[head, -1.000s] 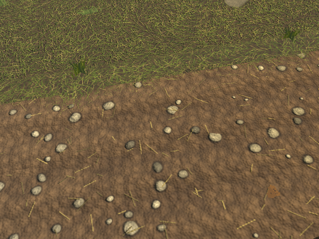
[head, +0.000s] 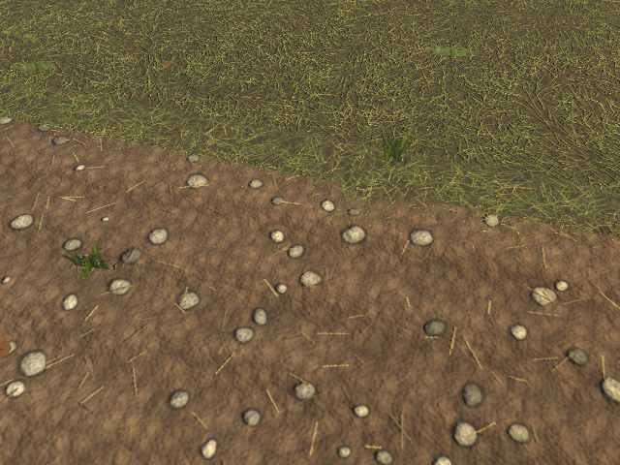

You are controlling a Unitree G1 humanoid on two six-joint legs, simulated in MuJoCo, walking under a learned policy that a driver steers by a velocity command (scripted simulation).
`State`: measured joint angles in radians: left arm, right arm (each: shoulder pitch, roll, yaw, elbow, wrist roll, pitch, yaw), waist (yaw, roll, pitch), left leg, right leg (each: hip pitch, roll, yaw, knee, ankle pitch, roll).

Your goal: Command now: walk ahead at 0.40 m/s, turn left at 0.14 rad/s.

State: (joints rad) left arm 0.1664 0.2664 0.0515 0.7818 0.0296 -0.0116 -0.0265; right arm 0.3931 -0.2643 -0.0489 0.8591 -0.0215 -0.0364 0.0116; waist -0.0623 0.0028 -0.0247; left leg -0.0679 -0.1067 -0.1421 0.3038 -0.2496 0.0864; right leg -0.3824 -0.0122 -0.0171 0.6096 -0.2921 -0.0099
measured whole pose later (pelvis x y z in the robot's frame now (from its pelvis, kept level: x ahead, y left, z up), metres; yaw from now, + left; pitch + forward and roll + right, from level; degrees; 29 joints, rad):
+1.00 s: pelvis +0.46 +0.00 -0.02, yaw -13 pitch +0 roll +1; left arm 0.14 0.21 0.03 0.80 0.04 0.00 -0.04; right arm 0.30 -0.22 -0.03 0.91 -0.01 -0.05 -0.04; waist -0.03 -0.01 0.09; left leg -0.05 -0.01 0.29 0.45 -0.39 0.06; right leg -0.49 0.00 -0.11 0.64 -0.14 -0.08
